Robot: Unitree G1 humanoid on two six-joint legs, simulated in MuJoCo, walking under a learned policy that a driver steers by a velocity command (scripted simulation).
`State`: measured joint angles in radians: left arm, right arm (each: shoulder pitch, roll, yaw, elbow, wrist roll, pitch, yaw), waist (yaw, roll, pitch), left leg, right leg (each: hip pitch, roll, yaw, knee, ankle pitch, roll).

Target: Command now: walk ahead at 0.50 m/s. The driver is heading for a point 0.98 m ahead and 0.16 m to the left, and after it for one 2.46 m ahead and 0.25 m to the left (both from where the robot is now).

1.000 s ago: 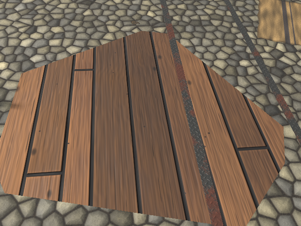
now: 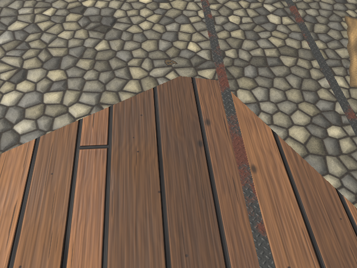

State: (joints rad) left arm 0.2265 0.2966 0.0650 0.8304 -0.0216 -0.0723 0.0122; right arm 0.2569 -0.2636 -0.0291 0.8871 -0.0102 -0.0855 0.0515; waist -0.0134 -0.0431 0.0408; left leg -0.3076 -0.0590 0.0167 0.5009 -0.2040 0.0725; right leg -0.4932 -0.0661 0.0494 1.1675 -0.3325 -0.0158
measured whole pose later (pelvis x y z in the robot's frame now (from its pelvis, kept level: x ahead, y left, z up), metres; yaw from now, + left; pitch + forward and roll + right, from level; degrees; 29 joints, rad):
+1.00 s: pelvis +0.55 +0.00 +0.00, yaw +0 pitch +1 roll -1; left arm 0.33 0.29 0.04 0.96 -0.03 -0.08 0.00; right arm 0.10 -0.26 -0.04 0.82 0.01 -0.09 0.03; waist 0.03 -0.01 0.04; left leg -0.40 -0.01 0.04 0.52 -0.15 0.05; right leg -0.27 -0.01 0.03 1.07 -0.47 -0.04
